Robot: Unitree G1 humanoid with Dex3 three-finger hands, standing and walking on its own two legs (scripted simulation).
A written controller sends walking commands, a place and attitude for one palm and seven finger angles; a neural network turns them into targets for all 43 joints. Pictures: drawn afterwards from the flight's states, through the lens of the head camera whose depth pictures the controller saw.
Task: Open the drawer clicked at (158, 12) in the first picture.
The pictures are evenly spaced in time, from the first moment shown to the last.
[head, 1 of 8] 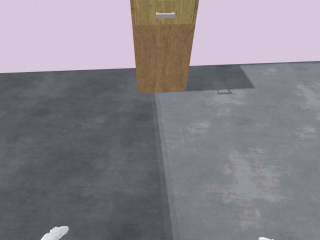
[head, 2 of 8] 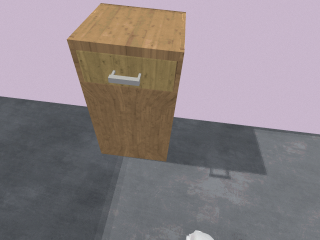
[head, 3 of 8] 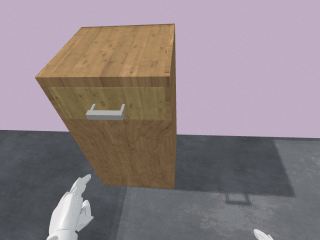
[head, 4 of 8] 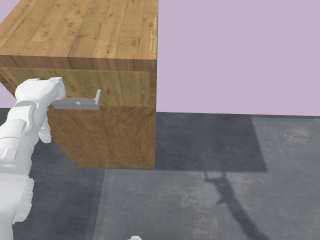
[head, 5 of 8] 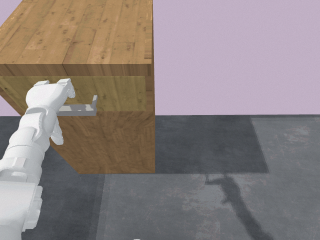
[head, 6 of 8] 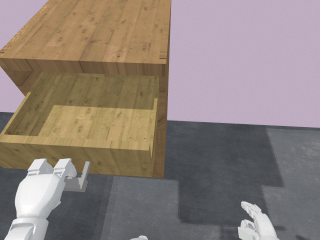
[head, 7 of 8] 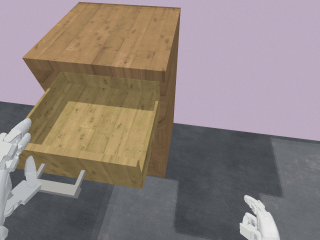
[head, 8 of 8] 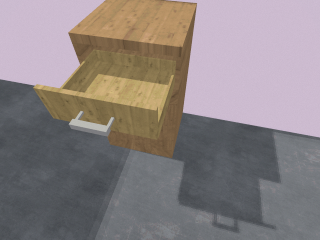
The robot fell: no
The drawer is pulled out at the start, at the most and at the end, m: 0.00 0.30 0.29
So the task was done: yes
